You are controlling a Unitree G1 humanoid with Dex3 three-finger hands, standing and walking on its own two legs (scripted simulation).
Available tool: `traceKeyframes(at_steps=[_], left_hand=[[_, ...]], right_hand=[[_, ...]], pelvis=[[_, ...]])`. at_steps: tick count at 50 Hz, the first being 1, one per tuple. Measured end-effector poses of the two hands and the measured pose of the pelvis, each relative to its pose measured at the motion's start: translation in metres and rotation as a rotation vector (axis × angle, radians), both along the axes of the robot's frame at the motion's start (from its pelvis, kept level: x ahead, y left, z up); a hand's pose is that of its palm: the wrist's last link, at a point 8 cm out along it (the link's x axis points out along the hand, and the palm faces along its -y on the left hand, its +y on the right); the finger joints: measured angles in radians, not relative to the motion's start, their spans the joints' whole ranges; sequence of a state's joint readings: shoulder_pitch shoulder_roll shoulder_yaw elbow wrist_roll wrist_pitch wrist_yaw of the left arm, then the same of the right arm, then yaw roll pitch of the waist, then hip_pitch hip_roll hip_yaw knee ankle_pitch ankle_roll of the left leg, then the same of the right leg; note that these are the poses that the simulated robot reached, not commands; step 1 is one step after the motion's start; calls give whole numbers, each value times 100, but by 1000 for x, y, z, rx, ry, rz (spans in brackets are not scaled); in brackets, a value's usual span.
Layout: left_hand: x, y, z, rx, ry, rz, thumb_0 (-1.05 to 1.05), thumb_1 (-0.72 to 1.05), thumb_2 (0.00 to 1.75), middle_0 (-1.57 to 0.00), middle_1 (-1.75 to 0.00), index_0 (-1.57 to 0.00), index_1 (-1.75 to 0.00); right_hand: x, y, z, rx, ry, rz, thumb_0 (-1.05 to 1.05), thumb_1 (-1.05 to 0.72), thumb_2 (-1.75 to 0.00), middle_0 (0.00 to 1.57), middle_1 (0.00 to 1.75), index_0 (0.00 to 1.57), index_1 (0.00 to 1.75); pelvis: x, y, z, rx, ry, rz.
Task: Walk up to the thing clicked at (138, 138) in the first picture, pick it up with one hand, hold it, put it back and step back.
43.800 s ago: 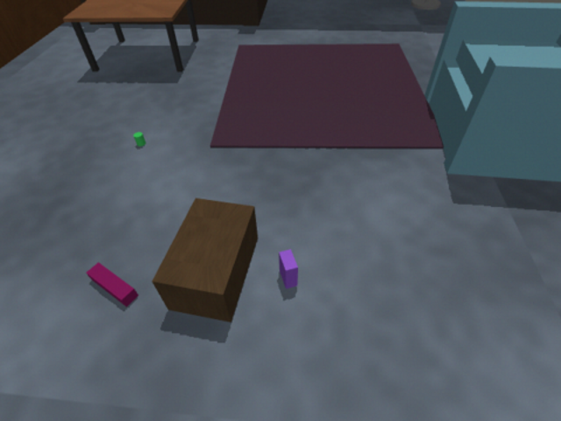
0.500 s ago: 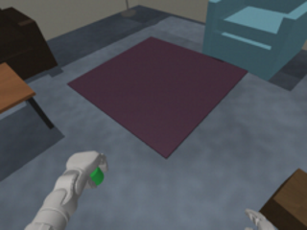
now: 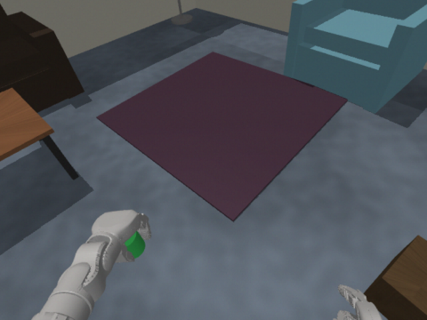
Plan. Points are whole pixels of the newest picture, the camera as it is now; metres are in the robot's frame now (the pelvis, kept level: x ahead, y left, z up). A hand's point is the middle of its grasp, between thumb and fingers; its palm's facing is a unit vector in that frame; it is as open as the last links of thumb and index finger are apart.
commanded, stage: hold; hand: left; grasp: from above
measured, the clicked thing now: (129, 241) +0.31 +0.23 -0.06
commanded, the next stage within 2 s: crouch in 0.22 s
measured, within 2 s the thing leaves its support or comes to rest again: neither
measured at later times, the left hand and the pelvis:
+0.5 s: hand (124, 248) +0.29 +0.23 -0.04, palm faces -0.47 -0.06 -0.88, open 7.0 cm; pelvis +0.00 +0.00 +0.00, yaw +0 degrees
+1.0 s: hand (142, 261) +0.34 +0.26 -0.25, palm faces -0.43 +0.03 -0.90, open 7.0 cm; pelvis -0.04 +0.01 -0.14, yaw +1 degrees
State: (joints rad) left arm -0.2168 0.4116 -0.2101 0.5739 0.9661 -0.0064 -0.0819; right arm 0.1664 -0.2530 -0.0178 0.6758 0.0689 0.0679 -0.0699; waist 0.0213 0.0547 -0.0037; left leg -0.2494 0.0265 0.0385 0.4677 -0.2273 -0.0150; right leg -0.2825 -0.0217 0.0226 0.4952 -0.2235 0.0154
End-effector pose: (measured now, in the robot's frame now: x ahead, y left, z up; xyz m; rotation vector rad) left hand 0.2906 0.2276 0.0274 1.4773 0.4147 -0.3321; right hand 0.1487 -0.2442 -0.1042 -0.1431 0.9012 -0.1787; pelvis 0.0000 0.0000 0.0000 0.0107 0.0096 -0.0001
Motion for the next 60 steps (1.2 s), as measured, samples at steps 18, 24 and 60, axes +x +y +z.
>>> traceKeyframes(at_steps=[18,24,60], left_hand=[[4,0,-3,3,4,2,-1,40,28,-65,-74,-85,-58],[3,4,-11,8,10,4,-1,41,27,-65,-74,-84,-58],[76,47,-313,102,-10,23,-1,41,32,-61,-78,-82,-63]], right_hand=[[-4,0,1,-2,17,-11,1,-91,-90,20,30,20,30],[-7,0,-1,-5,29,-13,1,-90,-90,20,30,20,30],[-168,-10,-230,-123,450,-82,0,-90,-90,20,30,21,30]], pelvis=[[2,2,1,-2,1,0],[2,2,0,-2,8,3],[-57,18,-223,-70,559,21]])
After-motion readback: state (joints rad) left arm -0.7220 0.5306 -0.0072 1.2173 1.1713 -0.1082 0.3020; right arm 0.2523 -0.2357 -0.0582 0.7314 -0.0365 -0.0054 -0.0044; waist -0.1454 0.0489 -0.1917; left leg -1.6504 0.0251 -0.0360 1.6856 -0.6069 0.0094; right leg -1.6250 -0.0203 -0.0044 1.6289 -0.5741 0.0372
